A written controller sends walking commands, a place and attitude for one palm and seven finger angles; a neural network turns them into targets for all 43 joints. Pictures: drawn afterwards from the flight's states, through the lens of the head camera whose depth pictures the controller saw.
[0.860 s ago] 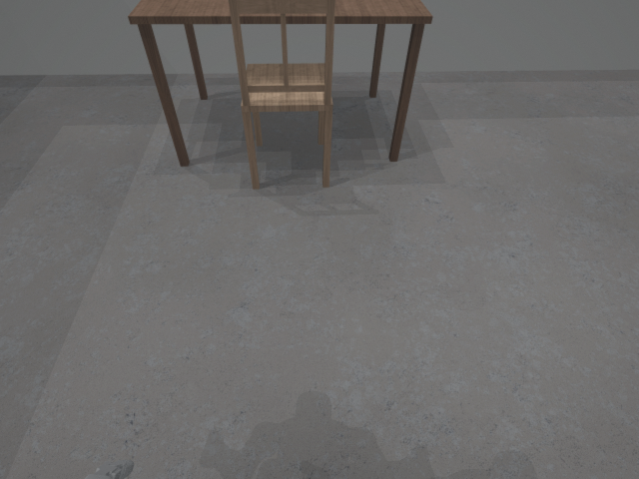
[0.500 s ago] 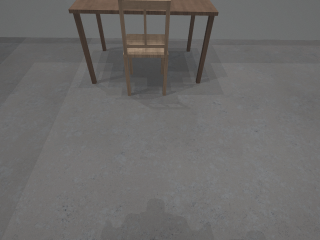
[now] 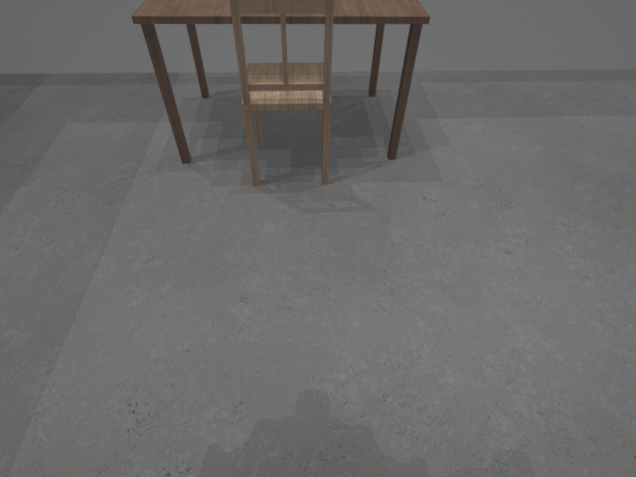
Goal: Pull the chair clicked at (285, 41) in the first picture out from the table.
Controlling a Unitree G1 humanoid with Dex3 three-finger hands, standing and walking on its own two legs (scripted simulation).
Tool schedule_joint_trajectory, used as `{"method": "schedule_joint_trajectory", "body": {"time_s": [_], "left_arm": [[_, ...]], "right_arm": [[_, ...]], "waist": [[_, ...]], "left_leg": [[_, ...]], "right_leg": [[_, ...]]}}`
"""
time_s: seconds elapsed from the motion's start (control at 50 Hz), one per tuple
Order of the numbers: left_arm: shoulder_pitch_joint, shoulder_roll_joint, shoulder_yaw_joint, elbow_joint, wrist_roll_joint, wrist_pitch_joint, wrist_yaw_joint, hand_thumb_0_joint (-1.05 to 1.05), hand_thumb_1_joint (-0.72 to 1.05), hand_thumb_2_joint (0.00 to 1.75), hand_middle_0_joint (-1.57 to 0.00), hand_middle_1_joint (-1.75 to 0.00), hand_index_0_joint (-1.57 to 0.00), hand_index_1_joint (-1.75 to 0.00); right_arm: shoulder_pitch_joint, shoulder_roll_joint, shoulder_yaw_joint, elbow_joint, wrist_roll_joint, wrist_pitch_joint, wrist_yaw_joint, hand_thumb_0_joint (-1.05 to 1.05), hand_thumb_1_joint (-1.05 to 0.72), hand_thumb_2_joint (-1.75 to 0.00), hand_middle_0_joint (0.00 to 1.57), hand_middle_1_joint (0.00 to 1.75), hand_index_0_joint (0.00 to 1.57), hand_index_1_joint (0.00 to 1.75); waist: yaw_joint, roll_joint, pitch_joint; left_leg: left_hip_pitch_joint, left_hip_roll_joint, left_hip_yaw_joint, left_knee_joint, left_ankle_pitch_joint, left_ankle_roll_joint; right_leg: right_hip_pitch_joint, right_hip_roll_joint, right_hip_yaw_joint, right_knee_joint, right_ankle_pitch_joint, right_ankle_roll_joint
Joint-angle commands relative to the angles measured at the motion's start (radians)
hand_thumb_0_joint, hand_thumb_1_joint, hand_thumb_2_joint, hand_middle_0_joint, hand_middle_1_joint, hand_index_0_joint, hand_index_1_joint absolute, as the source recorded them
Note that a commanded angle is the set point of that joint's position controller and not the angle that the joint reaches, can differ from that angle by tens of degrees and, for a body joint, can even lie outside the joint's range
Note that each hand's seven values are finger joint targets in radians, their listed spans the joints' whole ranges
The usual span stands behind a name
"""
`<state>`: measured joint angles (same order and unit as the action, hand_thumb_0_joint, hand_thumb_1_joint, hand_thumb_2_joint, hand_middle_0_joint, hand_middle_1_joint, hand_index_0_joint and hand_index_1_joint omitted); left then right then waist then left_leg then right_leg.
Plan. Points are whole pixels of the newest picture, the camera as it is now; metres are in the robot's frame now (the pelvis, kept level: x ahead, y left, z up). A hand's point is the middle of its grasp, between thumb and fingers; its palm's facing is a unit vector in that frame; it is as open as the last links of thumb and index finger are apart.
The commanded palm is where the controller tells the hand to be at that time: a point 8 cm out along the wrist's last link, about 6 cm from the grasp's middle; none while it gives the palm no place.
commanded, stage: look at it before walking up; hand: left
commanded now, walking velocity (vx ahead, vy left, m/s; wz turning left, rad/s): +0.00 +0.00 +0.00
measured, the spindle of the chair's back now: (284, 50) +1.56 +0.21 -0.12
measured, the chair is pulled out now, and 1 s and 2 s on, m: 0.00 0.00 0.00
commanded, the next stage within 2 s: walk to a spot facing it in 0.58 s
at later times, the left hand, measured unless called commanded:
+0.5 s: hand out of the picture +0.08 +0.24 -0.16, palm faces -0.04 -0.94 -0.33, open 7.4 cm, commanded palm none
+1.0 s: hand out of the picture +0.04 +0.21 -0.20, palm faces +0.00 -0.99 -0.17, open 7.4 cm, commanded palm none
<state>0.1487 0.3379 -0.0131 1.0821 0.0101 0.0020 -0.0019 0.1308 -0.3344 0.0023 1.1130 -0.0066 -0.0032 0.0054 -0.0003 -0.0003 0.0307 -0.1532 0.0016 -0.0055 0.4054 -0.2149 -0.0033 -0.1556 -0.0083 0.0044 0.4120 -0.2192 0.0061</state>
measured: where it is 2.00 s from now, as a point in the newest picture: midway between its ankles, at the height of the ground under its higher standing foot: (330, 412)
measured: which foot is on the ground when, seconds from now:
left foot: down 0.00-1.00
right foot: down 0.00-1.00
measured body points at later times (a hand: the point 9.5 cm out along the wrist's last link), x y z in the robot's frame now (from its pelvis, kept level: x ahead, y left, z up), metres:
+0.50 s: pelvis +0.01 -0.01 +0.00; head +0.01 +0.00 +0.45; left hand +0.09 +0.29 -0.13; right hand +0.09 -0.30 -0.13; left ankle +0.00 +0.12 -0.74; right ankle +0.00 -0.12 -0.74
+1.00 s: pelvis +0.06 +0.02 -0.02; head +0.05 +0.04 +0.43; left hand +0.04 +0.26 -0.18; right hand +0.06 -0.24 -0.16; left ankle +0.00 +0.12 -0.74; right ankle +0.00 -0.12 -0.74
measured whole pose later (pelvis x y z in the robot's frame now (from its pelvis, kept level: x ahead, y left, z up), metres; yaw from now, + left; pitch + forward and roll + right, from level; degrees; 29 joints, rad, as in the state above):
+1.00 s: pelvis +0.06 +0.02 -0.02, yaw -2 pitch -1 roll -1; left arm 0.36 0.23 0.01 1.10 0.02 0.01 -0.02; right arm 0.30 -0.21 0.00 1.13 -0.02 -0.01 0.01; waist 0.01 -0.03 -0.03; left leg -0.16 0.02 0.04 0.58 -0.41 0.01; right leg -0.16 0.00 0.03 0.56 -0.39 -0.01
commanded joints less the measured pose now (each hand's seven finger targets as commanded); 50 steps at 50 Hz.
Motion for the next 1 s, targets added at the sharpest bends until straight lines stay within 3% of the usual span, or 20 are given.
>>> {"method": "schedule_joint_trajectory", "body": {"time_s": [0.0,0.16,0.28,0.66,0.68,0.7,0.72,0.74,0.78,0.84,0.88,0.9,0.92,0.94,0.96,0.98], "left_arm": [[-0.046,0.206,0.043,-0.06,0.0,-0.021,0.013,0.0,0.9,0.9,-0.2,-0.3,-0.2,-0.3],[-0.047,0.208,0.044,-0.062,0.001,-0.025,0.013,0.0,0.9,0.9,-0.2,-0.3,-0.2,-0.3],[-0.044,0.206,0.044,-0.061,0.0,-0.028,0.014,0.0,0.9,0.9,-0.2,-0.3,-0.2,-0.3],[-0.043,0.209,0.044,-0.058,0.0,-0.028,0.015,0.0,0.9,0.9,-0.2,-0.3,-0.2,-0.3],[-0.001,0.125,0.028,-0.037,-0.003,-0.019,0.018,0.0,0.9,0.9,-0.2,-0.3,-0.2,-0.3],[0.034,0.082,0.017,-0.024,0.0,-0.008,0.018,0.0,0.9,0.9,-0.2,-0.3,-0.2,-0.3],[0.059,0.082,0.018,-0.019,0.005,-0.001,0.015,0.0,0.9,0.9,-0.2,-0.3,-0.2,-0.3],[0.065,0.089,0.024,-0.018,0.008,0.004,0.009,0.0,0.9,0.9,-0.2,-0.3,-0.2,-0.3],[0.092,0.103,0.035,-0.028,0.012,0.008,0.0,0.0,0.9,0.9,-0.2,-0.3,-0.2,-0.3],[0.144,0.113,0.054,-0.037,0.012,0.004,-0.003,0.0,0.9,0.9,-0.2,-0.3,-0.2,-0.3],[0.169,0.109,0.062,-0.038,0.007,-0.009,-0.001,0.0,0.9,0.9,-0.2,-0.3,-0.2,-0.3],[0.168,0.097,0.066,-0.041,0.006,-0.015,0.0,0.0,0.9,0.9,-0.2,-0.3,-0.2,-0.3],[0.16,0.084,0.066,-0.045,0.005,-0.017,-0.001,0.0,0.9,0.9,-0.2,-0.3,-0.2,-0.3],[0.146,0.053,0.063,-0.053,0.005,-0.019,-0.003,0.0,0.9,0.9,-0.2,-0.3,-0.2,-0.3],[0.129,0.009,0.057,-0.065,0.007,-0.021,-0.007,0.0,0.9,0.9,-0.2,-0.3,-0.2,-0.3],[0.068,-0.04,0.047,-0.097,0.008,-0.031,-0.007,0.0,0.9,0.9,-0.2,-0.3,-0.2,-0.3]], "right_arm": [[-0.056,-0.21,-0.039,-0.068,-0.003,-0.027,-0.015,0.0,-0.9,-0.9,0.2,0.3,0.2,0.3],[-0.054,-0.205,-0.039,-0.065,-0.003,-0.026,-0.014,0.0,-0.9,-0.9,0.2,0.3,0.2,0.3],[-0.056,-0.205,-0.037,-0.063,-0.003,-0.029,-0.016,0.0,-0.9,-0.9,0.2,0.3,0.2,0.3],[-0.066,-0.206,-0.035,-0.063,-0.001,-0.028,-0.019,0.0,-0.9,-0.9,0.2,0.3,0.2,0.3],[-0.035,-0.127,-0.016,-0.047,-0.005,-0.02,-0.016,0.0,-0.9,-0.9,0.2,0.3,0.2,0.3],[-0.001,-0.076,-0.004,-0.035,-0.009,-0.009,-0.013,0.0,-0.9,-0.9,0.2,0.3,0.2,0.3],[0.023,-0.074,-0.005,-0.032,-0.012,-0.004,-0.01,0.0,-0.9,-0.9,0.2,0.3,0.2,0.3],[0.027,-0.075,-0.009,-0.031,-0.016,0.0,-0.008,0.0,-0.9,-0.9,0.2,0.3,0.2,0.3],[0.037,-0.076,-0.014,-0.041,-0.022,0.003,-0.004,0.0,-0.9,-0.9,0.2,0.3,0.2,0.3],[0.064,-0.05,-0.02,-0.059,-0.021,-0.005,-0.003,0.0,-0.9,-0.9,0.2,0.3,0.2,0.3],[0.097,-0.025,-0.024,-0.063,-0.016,-0.019,-0.005,0.0,-0.9,-0.9,0.2,0.3,0.2,0.3],[0.123,-0.016,-0.025,-0.061,-0.014,-0.028,-0.006,0.0,-0.9,-0.9,0.2,0.3,0.2,0.3],[0.153,-0.011,-0.028,-0.053,-0.011,-0.034,-0.006,0.0,-0.9,-0.9,0.2,0.3,0.2,0.3],[0.206,-0.013,-0.031,-0.036,-0.011,-0.041,-0.008,0.0,-0.9,-0.9,0.2,0.3,0.2,0.3],[0.294,-0.053,-0.043,-0.005,-0.016,-0.049,-0.012,0.0,-0.9,-0.9,0.2,0.3,0.2,0.3],[0.412,-0.102,-0.063,0.028,-0.023,-0.056,-0.021,0.0,-0.9,-0.9,0.2,0.3,0.2,0.3]], "waist": [[0.004,0.0,-0.026],[0.002,-0.017,-0.043],[0.001,-0.003,-0.075],[0.003,-0.011,-0.059],[0.003,-0.009,-0.088],[0.005,-0.016,-0.068],[0.007,-0.029,-0.059],[0.01,-0.042,-0.002],[0.017,-0.066,0.074],[0.021,-0.123,0.119],[0.007,-0.138,0.106],[-0.006,-0.111,0.096],[-0.019,-0.087,0.091],[-0.042,-0.024,0.095],[-0.072,0.138,0.08],[-0.113,0.308,0.102]], "left_leg": [[-0.021,0.11,-0.104,-0.09,0.07,0.035],[-0.004,0.108,-0.098,-0.078,0.097,0.031],[0.022,0.115,-0.088,-0.071,0.155,0.029],[0.037,0.118,-0.086,-0.081,0.19,0.027],[0.049,0.117,-0.069,-0.07,0.148,0.016],[0.034,0.104,-0.058,-0.058,0.045,0.008],[0.014,0.095,-0.052,-0.042,-0.065,0.012],[-0.04,0.083,-0.047,-0.04,-0.184,0.014],[-0.131,0.063,-0.042,-0.014,-0.324,0.018],[-0.206,0.033,0.015,0.112,-0.307,0.018],[-0.186,0.037,0.05,0.174,-0.214,0.019],[-0.147,0.043,0.054,0.147,-0.19,0.021],[-0.091,0.05,0.044,0.11,-0.189,0.027],[-0.009,0.076,-0.001,0.036,-0.18,0.042],[0.115,0.187,-0.16,-0.053,-0.151,0.094],[0.223,0.346,-0.387,-0.176,-0.072,0.177]], "right_leg": [[-0.016,-0.106,0.1,-0.089,0.03,-0.033],[-0.015,-0.111,0.109,-0.096,0.049,-0.035],[0.009,-0.114,0.103,-0.08,0.141,-0.037],[0.025,-0.115,0.097,-0.092,0.187,-0.034],[0.035,-0.115,0.092,-0.095,0.135,-0.023],[0.019,-0.106,0.097,-0.093,0.001,-0.019],[0.004,-0.101,0.108,-0.099,-0.133,-0.025],[-0.03,-0.099,0.127,-0.116,-0.257,-0.033],[-0.073,-0.103,0.171,-0.135,-0.404,-0.056],[-0.08,-0.155,0.252,-0.172,-0.479,-0.107],[-0.074,-0.192,0.289,-0.173,-0.41,-0.14],[-0.086,-0.19,0.272,-0.141,-0.342,-0.146],[-0.118,-0.158,0.222,-0.089,-0.29,-0.136],[-0.185,-0.11,0.158,0.007,-0.228,-0.113],[-0.304,-0.02,0.047,0.211,-0.18,-0.074],[-0.485,0.048,-0.09,0.467,-0.263,-0.034]]}}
